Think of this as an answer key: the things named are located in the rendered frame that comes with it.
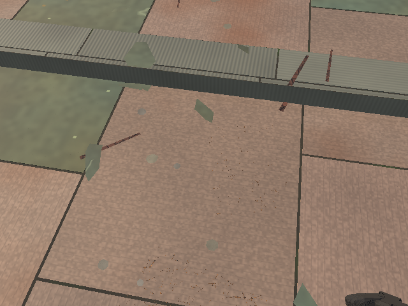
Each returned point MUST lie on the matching robot right hand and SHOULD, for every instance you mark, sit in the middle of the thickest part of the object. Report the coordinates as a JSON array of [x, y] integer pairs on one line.
[[373, 299]]

